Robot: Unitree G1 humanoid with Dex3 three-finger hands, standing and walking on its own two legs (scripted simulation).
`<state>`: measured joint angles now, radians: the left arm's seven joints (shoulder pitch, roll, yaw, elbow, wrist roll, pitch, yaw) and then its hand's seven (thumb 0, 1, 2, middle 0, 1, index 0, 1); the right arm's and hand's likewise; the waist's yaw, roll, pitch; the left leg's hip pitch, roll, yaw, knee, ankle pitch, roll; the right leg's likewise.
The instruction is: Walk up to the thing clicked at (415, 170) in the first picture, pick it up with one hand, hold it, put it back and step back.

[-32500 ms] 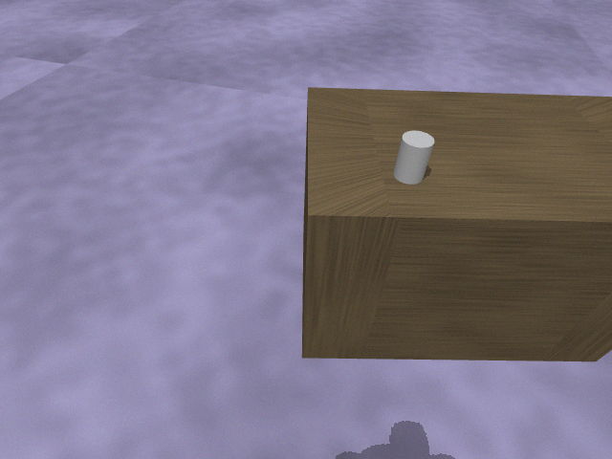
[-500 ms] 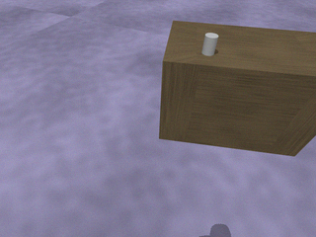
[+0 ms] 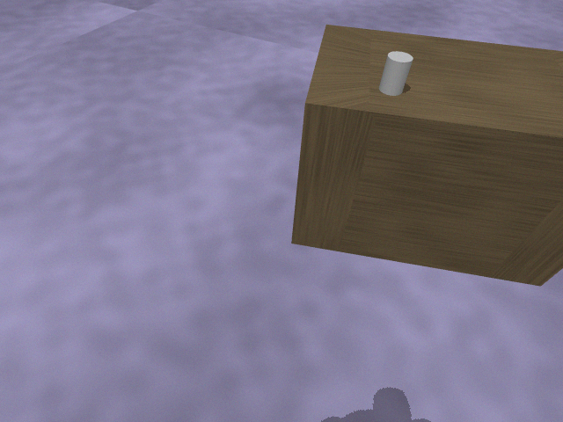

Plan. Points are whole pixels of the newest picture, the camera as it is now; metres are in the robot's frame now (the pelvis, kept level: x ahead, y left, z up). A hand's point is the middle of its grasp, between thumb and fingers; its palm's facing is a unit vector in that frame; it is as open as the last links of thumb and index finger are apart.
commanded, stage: step back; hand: right
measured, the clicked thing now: (395, 73) +1.11 -0.28 -0.01
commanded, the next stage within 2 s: stand in 0.28 s
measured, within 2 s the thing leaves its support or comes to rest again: neither
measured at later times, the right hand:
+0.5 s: hand out of the picture +0.12 -0.25 -0.13, palm faces +0.02 +0.95 -0.32, open 7.4 cm
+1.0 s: hand out of the picture +0.07 -0.26 -0.13, palm faces +0.04 +0.94 -0.34, open 7.4 cm
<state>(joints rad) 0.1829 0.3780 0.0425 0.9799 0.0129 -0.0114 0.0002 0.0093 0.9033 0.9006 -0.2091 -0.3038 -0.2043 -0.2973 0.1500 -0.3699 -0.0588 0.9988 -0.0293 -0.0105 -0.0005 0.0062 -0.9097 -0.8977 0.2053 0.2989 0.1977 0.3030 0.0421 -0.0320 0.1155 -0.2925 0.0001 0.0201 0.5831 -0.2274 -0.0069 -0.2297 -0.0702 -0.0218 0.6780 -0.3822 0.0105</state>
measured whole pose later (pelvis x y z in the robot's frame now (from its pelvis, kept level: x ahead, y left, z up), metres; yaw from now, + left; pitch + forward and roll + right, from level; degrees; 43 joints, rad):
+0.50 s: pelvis +0.01 +0.00 +0.02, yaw -2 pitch -3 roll +0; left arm 0.11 0.35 0.00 1.11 0.01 -0.02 -0.01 0.01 0.91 0.90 -0.21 -0.30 -0.20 -0.30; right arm 0.05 -0.34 -0.02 1.10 -0.01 -0.01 0.01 0.01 -0.91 -0.90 0.21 0.30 0.20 0.30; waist 0.01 0.01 0.06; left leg -0.18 0.04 0.04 0.39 -0.17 -0.02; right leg -0.09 -0.02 0.00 0.39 -0.25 0.02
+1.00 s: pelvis +0.01 +0.00 +0.02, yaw -2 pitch -2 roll +0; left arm 0.11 0.35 0.00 1.13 0.01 -0.01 -0.01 0.01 0.91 0.90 -0.21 -0.30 -0.20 -0.30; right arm 0.11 -0.34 -0.01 1.16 -0.01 -0.01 0.01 0.01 -0.91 -0.90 0.21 0.30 0.20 0.30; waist -0.01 -0.01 0.05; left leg -0.16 0.04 0.05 0.32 -0.13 -0.02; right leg -0.07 -0.01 0.00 0.32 -0.21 0.01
